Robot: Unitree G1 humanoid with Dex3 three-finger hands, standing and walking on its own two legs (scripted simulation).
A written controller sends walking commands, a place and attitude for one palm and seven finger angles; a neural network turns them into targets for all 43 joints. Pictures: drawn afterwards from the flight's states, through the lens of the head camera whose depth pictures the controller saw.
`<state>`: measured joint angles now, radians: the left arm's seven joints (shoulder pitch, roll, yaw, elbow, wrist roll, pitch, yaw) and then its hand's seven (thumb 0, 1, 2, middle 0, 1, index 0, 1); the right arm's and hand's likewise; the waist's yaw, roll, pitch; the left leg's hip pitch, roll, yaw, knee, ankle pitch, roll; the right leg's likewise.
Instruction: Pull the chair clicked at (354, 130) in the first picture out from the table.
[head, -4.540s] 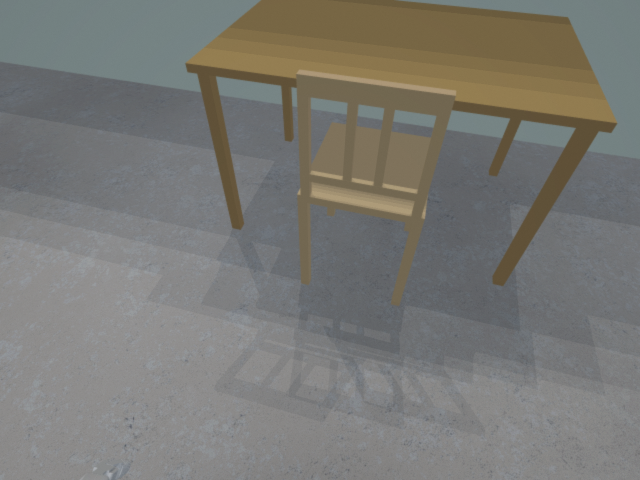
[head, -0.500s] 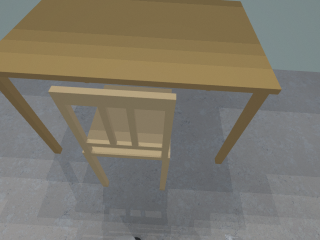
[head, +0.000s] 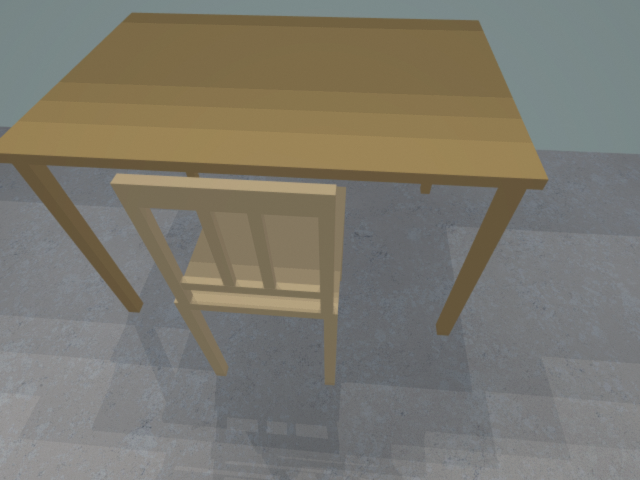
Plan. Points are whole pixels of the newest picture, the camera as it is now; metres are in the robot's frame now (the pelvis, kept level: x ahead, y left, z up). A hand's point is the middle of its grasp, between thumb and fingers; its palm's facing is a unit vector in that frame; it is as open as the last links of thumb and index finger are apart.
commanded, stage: come to a stop and stand still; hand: left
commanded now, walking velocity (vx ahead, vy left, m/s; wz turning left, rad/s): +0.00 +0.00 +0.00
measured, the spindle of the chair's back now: (218, 248) +0.52 +0.25 -0.11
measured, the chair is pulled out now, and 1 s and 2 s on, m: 0.00 0.00 0.00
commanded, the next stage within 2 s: look again from close up in 0.48 s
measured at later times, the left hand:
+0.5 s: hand out of the picture +0.00 +0.20 -0.19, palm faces +0.03 -0.99 -0.17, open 7.3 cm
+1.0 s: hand out of the picture +0.00 +0.19 -0.17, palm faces -0.01 -0.97 -0.24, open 7.4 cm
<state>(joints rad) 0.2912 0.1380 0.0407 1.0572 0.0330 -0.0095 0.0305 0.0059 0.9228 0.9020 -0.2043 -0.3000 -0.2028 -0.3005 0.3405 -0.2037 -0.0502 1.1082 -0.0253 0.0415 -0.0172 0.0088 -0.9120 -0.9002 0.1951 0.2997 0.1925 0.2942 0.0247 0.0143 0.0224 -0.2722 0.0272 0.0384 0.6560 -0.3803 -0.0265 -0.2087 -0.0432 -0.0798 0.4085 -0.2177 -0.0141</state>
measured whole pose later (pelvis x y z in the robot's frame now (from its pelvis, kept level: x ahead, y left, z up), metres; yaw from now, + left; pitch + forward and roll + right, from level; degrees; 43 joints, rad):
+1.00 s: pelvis +0.00 +0.02 -0.01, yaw -1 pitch -1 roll +1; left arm 0.29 0.14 -0.02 1.12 0.01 -0.02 0.03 0.00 0.91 0.90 -0.20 -0.30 -0.20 -0.30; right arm 0.31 -0.16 0.02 1.09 -0.02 -0.03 -0.03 0.01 -0.92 -0.90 0.20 0.30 0.20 0.29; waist 0.00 0.06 0.03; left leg -0.13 0.01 0.06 0.47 -0.31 0.00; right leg -0.22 -0.06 -0.05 0.53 -0.28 0.02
